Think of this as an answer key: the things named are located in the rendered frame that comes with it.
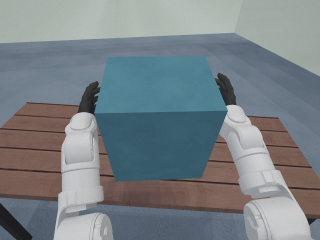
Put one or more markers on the left robot hand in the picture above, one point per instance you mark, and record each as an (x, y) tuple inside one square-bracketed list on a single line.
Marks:
[(88, 100)]

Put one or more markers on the robot right forearm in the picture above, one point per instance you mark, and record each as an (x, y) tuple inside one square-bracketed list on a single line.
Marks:
[(257, 174)]

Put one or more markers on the carton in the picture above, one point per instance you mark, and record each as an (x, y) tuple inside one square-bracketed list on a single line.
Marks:
[(159, 116)]

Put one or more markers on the right robot hand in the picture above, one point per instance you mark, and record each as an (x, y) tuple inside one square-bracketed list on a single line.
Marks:
[(226, 89)]

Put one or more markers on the robot right upper arm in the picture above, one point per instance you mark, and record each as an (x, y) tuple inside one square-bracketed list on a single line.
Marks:
[(275, 218)]

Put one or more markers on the robot left forearm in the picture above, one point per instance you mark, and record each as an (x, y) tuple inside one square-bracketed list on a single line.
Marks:
[(80, 164)]

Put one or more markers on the robot left upper arm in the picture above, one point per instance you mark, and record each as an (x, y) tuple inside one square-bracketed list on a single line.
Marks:
[(94, 226)]

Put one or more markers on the table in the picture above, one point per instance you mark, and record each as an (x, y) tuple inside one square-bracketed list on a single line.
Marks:
[(31, 169)]

